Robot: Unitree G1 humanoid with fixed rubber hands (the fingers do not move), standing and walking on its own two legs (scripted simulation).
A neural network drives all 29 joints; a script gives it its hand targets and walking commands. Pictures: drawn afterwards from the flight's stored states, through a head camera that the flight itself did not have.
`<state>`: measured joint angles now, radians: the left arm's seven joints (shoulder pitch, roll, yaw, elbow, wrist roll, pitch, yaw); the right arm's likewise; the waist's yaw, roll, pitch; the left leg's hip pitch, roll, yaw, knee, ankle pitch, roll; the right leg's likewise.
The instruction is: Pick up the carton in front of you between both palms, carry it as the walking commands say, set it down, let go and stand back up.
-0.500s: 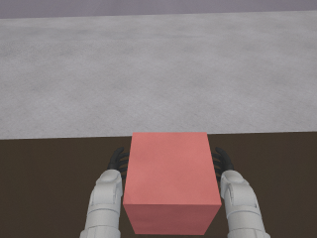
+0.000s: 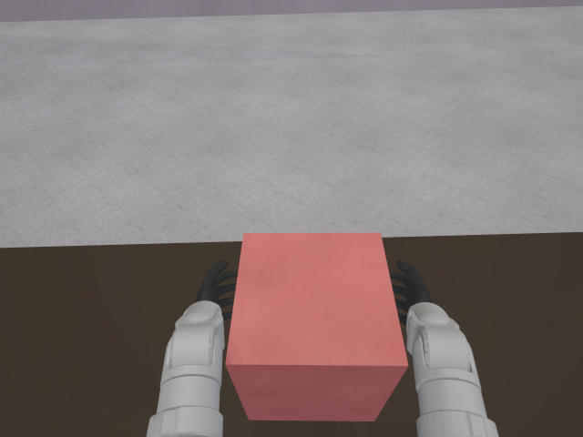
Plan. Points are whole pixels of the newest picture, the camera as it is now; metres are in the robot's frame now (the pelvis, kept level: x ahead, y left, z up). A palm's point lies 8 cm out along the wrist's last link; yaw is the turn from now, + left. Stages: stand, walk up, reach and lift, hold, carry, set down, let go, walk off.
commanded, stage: reach and lift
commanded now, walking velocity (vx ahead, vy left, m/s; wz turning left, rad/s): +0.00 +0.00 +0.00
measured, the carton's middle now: (311, 331) +0.31 +0.00 -0.04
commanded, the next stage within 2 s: hold in 0.44 s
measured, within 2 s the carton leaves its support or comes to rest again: neither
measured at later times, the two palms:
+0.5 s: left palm (207, 307) +0.30 +0.15 +0.04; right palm (419, 308) +0.30 -0.15 +0.04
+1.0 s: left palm (204, 309) +0.29 +0.15 +0.05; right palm (423, 310) +0.29 -0.15 +0.05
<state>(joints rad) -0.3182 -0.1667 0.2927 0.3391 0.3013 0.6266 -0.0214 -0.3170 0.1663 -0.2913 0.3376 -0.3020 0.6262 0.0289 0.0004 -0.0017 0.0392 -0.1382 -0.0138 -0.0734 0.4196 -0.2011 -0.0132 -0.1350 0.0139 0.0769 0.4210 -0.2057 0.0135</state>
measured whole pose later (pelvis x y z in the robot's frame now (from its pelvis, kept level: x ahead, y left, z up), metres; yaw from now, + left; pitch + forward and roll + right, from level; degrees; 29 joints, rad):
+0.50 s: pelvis +0.01 +0.00 +0.00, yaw +0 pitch -6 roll +0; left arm -0.24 -0.15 0.21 0.23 0.26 0.70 -0.01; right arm -0.24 0.15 -0.21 0.23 -0.27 0.70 0.01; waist 0.00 0.00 0.03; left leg -0.06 -0.01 -0.08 0.36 -0.19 -0.01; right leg -0.06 0.01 0.07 0.36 -0.19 0.01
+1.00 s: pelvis +0.00 +0.00 +0.00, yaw +0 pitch -8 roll +0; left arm -0.29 -0.16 0.25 0.23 0.27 0.75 -0.01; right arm -0.29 0.16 -0.25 0.23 -0.28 0.75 0.02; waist 0.00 0.00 0.05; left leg -0.06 -0.01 -0.08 0.38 -0.18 -0.01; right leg -0.05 0.01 0.08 0.38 -0.19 0.01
